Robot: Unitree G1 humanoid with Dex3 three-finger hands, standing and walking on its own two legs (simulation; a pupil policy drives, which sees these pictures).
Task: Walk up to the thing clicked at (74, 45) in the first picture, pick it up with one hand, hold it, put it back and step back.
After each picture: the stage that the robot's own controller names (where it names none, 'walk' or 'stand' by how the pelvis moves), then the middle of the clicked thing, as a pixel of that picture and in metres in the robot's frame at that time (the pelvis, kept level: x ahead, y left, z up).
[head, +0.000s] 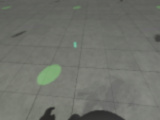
stand; (75, 44) +1.61 +0.44 -0.72
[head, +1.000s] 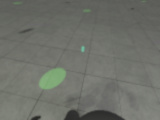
walk; (82, 49) +1.50 +0.18 -0.70
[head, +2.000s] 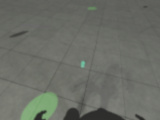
walk; (82, 64) +0.95 +0.12 -0.71
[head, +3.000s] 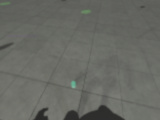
walk; (73, 84) +0.55 +0.23 -0.71
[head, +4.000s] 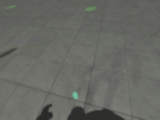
stand; (75, 95) +0.35 +0.23 -0.69
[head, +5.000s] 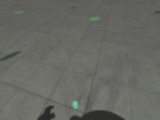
stand; (75, 104) +0.31 +0.20 -0.72
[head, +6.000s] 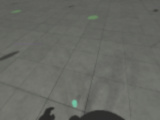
stand; (74, 103) +0.31 +0.21 -0.73
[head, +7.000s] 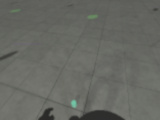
stand; (74, 103) +0.30 +0.22 -0.73
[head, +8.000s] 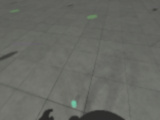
stand; (74, 104) +0.30 +0.22 -0.73
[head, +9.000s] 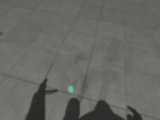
go down; (70, 89) +0.33 +0.21 -0.64
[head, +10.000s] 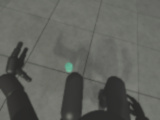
go down; (68, 67) +0.40 +0.21 -0.31
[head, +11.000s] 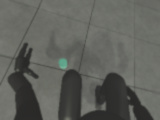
close in; (63, 63) +0.40 +0.22 -0.28
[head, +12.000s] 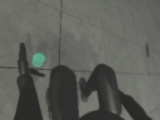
close in; (38, 60) +0.39 +0.24 -0.22
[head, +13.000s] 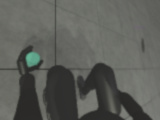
close; (32, 60) +0.38 +0.25 -0.22
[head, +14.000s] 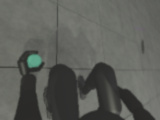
lift; (34, 61) +0.36 +0.25 -0.22
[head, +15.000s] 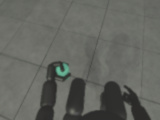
lift; (63, 72) +0.31 +0.20 -0.03
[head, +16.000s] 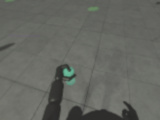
hold; (69, 76) +0.32 +0.17 +0.01
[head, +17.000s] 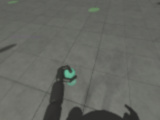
hold; (70, 77) +0.31 +0.16 +0.00
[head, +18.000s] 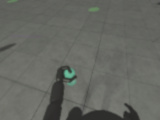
crouch; (70, 77) +0.32 +0.16 +0.00
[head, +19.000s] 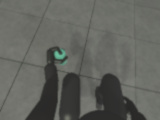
crouch; (61, 57) +0.43 +0.21 -0.10
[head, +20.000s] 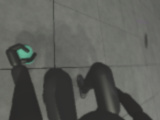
lower; (26, 55) +0.42 +0.27 -0.22
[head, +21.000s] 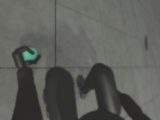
lower; (30, 56) +0.40 +0.26 -0.23
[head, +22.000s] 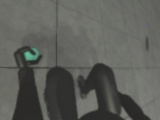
lower; (32, 57) +0.40 +0.26 -0.22
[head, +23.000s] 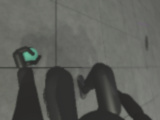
lower; (31, 57) +0.40 +0.26 -0.23
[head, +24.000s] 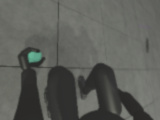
open; (34, 58) +0.39 +0.25 -0.23
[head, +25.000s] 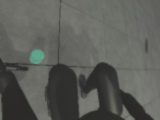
rise; (36, 57) +0.39 +0.24 -0.22
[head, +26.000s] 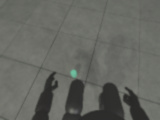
walk; (73, 73) +0.39 +0.19 -0.45
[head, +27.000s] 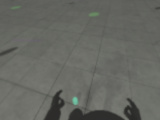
stand; (75, 101) +0.33 +0.18 -0.66
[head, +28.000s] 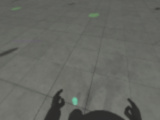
stand; (75, 101) +0.34 +0.19 -0.66
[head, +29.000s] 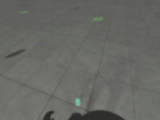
stand; (78, 102) +0.35 +0.18 -0.71
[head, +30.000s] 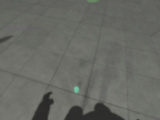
walk; (76, 89) +0.38 +0.14 -0.71
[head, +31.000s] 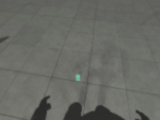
walk; (78, 77) +0.54 +0.17 -0.70
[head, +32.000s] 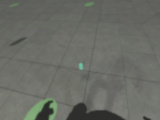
walk; (81, 66) +0.84 +0.25 -0.70
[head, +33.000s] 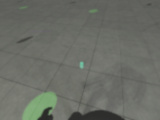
stand; (81, 65) +0.98 +0.21 -0.71
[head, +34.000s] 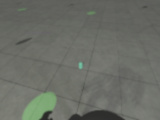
stand; (80, 65) +1.00 +0.23 -0.72
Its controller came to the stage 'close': yes
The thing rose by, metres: 0.71
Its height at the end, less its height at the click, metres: +0.00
